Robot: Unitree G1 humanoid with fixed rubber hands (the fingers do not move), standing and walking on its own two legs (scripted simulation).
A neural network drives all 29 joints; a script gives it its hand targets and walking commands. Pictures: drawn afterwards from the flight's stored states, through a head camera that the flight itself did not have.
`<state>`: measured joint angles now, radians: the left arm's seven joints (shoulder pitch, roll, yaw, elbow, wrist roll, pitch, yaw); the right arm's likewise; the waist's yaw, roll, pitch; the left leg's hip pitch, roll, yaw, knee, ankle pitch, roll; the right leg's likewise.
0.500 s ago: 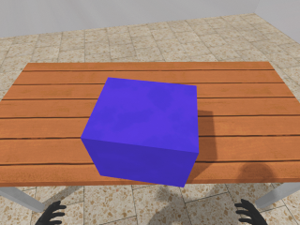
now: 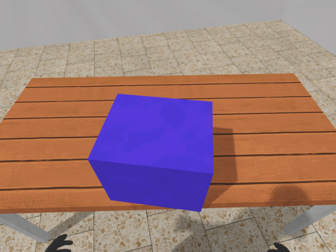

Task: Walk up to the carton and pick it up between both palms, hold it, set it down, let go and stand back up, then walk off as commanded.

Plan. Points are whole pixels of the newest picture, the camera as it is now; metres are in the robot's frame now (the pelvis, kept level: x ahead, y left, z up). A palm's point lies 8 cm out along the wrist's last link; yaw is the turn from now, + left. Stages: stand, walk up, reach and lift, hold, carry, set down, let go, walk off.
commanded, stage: stand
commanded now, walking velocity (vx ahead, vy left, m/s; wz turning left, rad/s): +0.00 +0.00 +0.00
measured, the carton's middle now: (159, 152) +0.41 +0.03 -0.06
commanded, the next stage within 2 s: none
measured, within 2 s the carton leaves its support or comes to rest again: neither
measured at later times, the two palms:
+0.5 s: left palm out of the picture +0.10 +0.30 -0.09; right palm out of the picture +0.10 -0.28 -0.10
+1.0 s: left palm out of the picture +0.09 +0.31 -0.09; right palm out of the picture +0.09 -0.28 -0.10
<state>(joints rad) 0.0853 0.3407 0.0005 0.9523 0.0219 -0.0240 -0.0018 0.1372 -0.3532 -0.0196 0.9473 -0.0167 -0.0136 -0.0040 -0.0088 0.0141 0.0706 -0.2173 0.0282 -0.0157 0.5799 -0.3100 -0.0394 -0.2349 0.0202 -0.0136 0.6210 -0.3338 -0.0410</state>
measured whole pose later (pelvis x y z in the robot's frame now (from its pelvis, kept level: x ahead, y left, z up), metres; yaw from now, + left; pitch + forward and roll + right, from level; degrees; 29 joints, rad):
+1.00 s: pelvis +0.00 +0.01 +0.02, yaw +0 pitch -3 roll +0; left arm 0.07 0.34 0.00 1.11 0.01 -0.02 0.00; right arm 0.11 -0.35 -0.01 1.07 -0.01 -0.02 0.00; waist 0.00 0.02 0.06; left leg -0.11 0.03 -0.02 0.36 -0.20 -0.02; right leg -0.11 0.02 -0.01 0.35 -0.20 -0.02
